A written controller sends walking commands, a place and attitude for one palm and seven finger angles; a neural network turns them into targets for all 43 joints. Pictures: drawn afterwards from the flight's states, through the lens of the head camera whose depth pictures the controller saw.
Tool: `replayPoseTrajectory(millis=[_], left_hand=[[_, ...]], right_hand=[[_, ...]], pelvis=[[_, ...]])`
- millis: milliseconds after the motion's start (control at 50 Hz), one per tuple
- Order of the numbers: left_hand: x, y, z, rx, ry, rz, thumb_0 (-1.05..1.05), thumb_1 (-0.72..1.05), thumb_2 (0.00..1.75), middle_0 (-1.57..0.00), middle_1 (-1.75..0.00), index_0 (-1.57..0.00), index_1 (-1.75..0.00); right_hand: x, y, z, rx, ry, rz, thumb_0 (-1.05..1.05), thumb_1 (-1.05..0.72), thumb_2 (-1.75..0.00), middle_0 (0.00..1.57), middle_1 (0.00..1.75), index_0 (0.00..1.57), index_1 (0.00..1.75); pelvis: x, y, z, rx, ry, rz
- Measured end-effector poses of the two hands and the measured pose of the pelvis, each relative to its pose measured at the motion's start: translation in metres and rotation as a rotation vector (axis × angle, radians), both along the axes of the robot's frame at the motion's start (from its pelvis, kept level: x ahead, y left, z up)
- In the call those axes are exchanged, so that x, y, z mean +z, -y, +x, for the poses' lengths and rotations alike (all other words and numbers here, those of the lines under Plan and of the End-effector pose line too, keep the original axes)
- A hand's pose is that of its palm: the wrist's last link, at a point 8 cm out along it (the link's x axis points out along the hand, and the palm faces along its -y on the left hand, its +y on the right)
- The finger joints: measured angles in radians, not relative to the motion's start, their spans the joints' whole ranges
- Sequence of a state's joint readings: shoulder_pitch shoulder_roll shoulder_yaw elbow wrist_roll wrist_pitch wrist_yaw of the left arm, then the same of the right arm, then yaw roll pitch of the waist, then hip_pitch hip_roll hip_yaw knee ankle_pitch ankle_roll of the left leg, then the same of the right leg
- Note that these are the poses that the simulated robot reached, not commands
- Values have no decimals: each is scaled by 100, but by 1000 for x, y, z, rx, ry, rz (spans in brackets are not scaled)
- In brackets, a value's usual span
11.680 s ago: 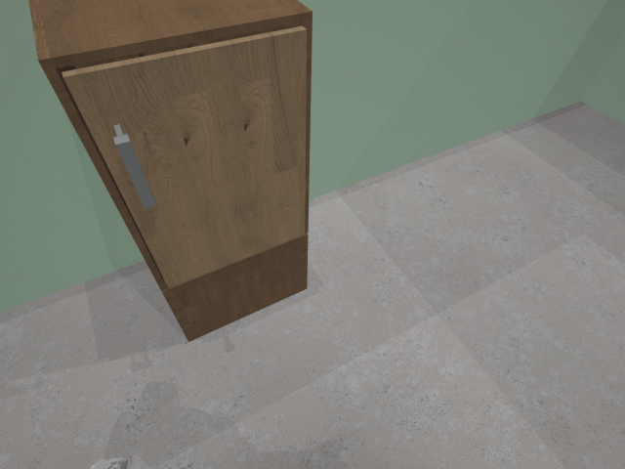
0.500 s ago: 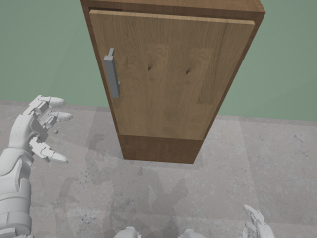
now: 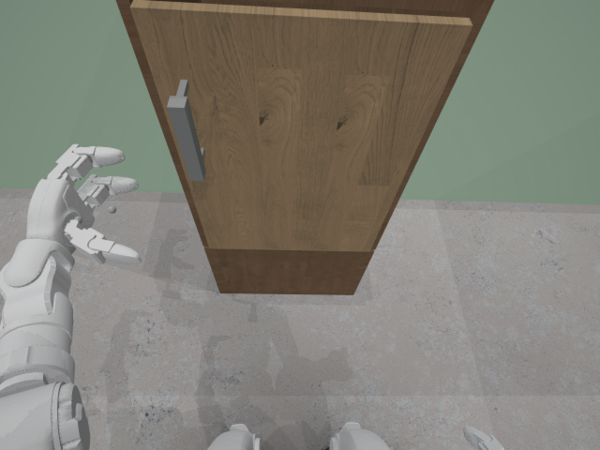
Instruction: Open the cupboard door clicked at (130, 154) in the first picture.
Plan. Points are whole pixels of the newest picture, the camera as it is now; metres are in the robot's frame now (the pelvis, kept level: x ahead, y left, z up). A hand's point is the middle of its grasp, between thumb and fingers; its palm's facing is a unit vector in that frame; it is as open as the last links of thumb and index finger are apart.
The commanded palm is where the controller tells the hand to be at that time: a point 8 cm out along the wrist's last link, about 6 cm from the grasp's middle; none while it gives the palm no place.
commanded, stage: move the hooked fingers beside the handle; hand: left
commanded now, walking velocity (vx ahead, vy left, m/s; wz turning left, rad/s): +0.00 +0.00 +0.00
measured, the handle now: (191, 133) +0.55 +0.17 +0.06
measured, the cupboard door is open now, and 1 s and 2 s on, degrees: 0 0 0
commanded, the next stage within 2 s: slide the fingers in behind the handle in 1.56 s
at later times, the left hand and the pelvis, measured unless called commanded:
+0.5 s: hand (132, 172) +0.46 +0.23 +0.07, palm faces -0.01 -1.00 +0.01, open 14.0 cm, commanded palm +0.45 +0.28 +0.07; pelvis -0.01 +0.00 -0.01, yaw -1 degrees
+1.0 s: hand (148, 152) +0.51 +0.22 +0.06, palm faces -0.01 -1.00 -0.01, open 14.0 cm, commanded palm +0.48 +0.27 +0.06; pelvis +0.00 +0.00 -0.02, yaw -2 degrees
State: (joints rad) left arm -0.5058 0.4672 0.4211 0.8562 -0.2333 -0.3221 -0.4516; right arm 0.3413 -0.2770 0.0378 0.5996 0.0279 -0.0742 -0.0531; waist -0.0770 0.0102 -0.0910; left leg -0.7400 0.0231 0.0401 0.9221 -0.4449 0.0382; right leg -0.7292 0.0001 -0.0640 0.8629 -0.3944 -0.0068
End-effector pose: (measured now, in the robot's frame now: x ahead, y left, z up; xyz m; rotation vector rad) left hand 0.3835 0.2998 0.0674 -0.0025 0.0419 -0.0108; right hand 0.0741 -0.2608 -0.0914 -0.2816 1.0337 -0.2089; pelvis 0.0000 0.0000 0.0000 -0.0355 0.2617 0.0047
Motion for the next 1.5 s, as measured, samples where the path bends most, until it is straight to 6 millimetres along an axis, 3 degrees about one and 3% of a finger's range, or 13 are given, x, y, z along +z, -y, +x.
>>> replayPoseTrajectory(millis=[200,540,840,940,1140,1240,1360,1500], left_hand=[[2,4,24,7,5,4,-1,-50,30,-30,-120,-30,-120],[1,13,66,4,-2,-4,-1,-50,30,-30,-120,-30,-120],[2,25,106,-5,-12,3,-1,-50,30,-30,-120,-30,-120],[-4,24,109,1,-12,9,-1,-50,30,-30,-120,-30,-120],[-5,13,100,16,-1,16,-1,-50,30,-30,-120,-30,-120],[0,19,97,-5,12,7,-1,-50,30,-30,-120,-30,-120],[-8,31,95,-10,-24,-6,-1,-50,30,-30,-120,-30,-120],[-6,27,94,28,17,22,-1,-50,30,-30,-120,-30,-120]], right_hand=[[-6,2,-17,-28,-70,1,1,-90,-90,20,30,20,30],[-12,8,-63,-95,-220,-19,1,-90,-90,20,30,20,30],[-14,3,-94,-135,-327,-20,1,-90,-90,20,30,20,30],[-13,-1,-100,-155,-349,-10,1,-90,-90,20,30,20,30],[-11,-6,-90,-149,-361,5,1,-90,-90,20,30,20,30],[-12,-5,-75,-129,-333,4,1,-90,-90,20,30,20,30],[-14,-3,-59,-108,-284,3,1,-90,-90,20,30,20,30],[-17,-2,-57,-107,-262,9,1,-90,-90,20,30,20,30]], pelvis=[[-3,0,-1,-5,-22,-3],[-11,2,-5,-11,-64,-10],[-16,-1,-5,-16,-114,-19],[-16,-2,-2,-31,-126,-17],[-12,-4,6,-25,-115,-23],[-11,-5,8,-16,-106,-26],[-12,-5,6,-14,-101,-23],[-15,-3,2,-20,-100,-18]])
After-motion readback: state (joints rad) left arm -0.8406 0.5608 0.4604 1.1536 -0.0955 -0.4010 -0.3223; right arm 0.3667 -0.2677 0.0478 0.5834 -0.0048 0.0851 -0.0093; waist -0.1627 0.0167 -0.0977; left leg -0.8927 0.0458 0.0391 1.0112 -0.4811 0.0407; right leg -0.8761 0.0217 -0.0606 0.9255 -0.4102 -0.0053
